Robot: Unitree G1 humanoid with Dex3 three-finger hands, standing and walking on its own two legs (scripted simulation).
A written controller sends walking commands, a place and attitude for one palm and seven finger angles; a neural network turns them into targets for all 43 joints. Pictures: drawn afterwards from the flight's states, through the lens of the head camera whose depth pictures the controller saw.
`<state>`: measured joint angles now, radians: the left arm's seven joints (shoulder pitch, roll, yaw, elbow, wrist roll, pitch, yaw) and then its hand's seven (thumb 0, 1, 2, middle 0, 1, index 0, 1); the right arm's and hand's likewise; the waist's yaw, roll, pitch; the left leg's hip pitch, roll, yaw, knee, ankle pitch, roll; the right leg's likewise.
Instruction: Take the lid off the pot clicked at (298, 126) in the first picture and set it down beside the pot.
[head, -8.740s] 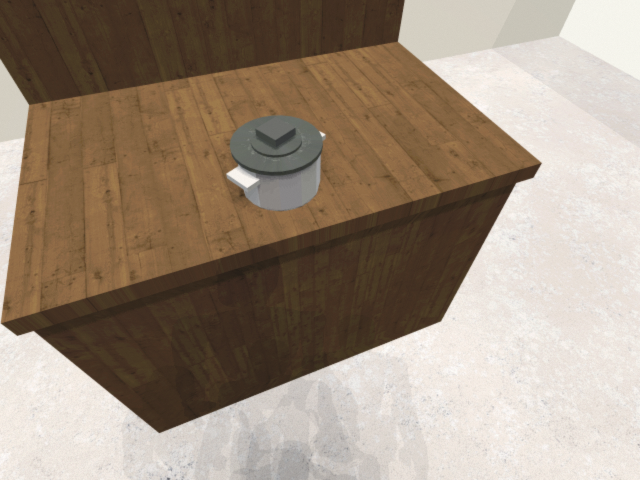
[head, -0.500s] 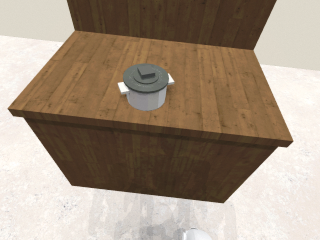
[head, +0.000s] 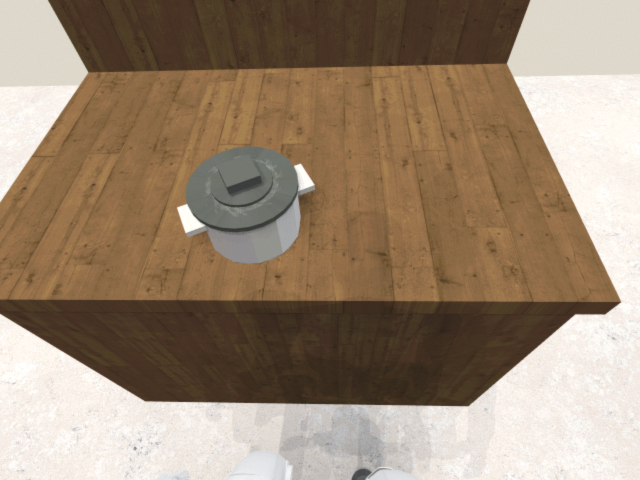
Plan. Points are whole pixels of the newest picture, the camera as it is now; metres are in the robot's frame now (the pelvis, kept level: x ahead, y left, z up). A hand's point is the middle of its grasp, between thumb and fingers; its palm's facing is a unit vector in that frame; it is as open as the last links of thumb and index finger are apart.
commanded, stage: come to a stop and stand still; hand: left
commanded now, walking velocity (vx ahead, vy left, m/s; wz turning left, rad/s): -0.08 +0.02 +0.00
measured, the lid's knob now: (239, 173) +0.48 +0.13 +0.09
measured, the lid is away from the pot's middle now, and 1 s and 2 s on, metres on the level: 0.00 0.00 0.00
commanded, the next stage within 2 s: look again from close up in 1.12 s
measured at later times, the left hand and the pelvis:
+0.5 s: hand out of the picture -0.02 +0.26 -0.17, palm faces +0.05 -0.97 -0.22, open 7.4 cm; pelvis -0.03 +0.07 +0.01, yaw -1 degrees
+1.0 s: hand out of the picture -0.05 +0.21 -0.17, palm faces +0.01 -0.99 -0.17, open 7.4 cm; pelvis -0.06 +0.05 +0.01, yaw -1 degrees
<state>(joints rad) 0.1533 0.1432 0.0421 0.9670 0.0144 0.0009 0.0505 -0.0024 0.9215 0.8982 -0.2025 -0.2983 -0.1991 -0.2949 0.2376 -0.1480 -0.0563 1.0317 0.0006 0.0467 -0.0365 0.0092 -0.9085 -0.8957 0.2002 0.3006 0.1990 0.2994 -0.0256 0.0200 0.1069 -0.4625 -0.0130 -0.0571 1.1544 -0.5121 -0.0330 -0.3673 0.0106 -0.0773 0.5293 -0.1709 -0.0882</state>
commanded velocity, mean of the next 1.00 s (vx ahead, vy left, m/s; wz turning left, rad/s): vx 0.00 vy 0.00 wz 0.00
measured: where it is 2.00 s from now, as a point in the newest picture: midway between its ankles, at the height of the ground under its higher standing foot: outside the picture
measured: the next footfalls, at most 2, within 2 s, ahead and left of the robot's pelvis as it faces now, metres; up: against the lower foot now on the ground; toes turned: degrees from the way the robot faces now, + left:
left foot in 0.26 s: +0.01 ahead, +0.16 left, +0.00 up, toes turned -2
right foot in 0.58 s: -0.04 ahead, -0.06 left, +0.00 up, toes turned -2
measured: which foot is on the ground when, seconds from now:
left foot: up 0.00-0.24, down 0.26-1.00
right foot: down 0.00-0.28, up 0.30-0.56, down 0.58-1.00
